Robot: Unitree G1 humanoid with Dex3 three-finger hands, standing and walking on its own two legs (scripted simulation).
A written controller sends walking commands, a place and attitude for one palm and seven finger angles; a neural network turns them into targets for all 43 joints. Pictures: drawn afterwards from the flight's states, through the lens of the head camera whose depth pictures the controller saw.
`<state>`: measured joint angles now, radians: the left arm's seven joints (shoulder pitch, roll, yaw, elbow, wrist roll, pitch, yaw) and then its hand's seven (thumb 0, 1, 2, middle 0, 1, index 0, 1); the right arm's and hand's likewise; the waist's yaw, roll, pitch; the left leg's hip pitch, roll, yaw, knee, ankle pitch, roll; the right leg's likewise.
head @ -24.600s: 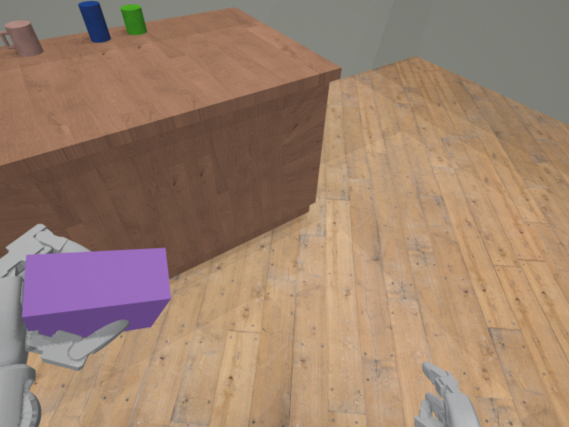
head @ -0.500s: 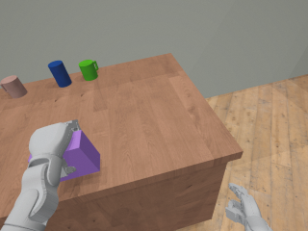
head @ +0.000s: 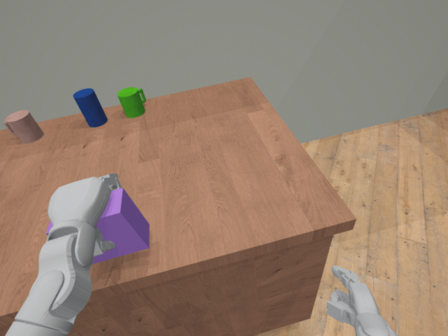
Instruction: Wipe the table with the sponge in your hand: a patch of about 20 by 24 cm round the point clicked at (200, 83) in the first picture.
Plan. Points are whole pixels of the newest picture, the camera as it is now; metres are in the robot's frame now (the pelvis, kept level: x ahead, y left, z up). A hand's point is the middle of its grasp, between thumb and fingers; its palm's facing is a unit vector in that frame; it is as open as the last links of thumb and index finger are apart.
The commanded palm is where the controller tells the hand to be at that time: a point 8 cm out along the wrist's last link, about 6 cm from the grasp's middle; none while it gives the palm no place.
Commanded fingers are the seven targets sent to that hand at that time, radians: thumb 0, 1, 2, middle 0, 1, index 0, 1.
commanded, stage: lower the sponge onto the table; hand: left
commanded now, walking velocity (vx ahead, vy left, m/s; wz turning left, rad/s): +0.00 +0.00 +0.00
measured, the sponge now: (109, 234) +0.25 +0.27 +0.07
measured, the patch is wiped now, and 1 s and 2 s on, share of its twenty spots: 0.00 0.00 0.10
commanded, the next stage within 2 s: wipe forward along the first lane in 1.36 s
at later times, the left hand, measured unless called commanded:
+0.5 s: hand (108, 229) +0.24 +0.26 +0.10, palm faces +0.02 -0.10 -0.99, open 9.8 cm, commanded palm +0.21 +0.26 +0.17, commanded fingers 0.00 0.10 1.30 -1.20 -1.60 -1.20 -1.60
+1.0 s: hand (106, 235) +0.24 +0.27 +0.08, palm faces +0.01 -0.10 -1.00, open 9.8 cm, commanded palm +0.22 +0.27 +0.15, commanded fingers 0.00 0.10 1.30 -1.20 -1.60 -1.20 -1.60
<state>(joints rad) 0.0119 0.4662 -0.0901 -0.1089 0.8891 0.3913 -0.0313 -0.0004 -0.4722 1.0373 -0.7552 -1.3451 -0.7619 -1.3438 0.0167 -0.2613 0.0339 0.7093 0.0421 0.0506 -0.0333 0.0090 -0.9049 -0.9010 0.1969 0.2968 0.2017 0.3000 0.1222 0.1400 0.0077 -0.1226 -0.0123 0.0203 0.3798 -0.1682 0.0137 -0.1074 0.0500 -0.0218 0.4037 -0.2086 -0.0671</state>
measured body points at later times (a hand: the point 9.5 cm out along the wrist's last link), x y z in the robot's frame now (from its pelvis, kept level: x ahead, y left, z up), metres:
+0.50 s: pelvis +0.00 +0.00 +0.00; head -0.02 -0.06 +0.44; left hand +0.24 +0.26 +0.15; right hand +0.25 -0.20 -0.09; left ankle +0.03 +0.11 -0.74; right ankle +0.01 -0.08 -0.74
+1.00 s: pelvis +0.00 +0.00 +0.00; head -0.01 -0.05 +0.45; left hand +0.24 +0.27 +0.13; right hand +0.24 -0.22 -0.10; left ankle +0.03 +0.11 -0.74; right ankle +0.01 -0.08 -0.74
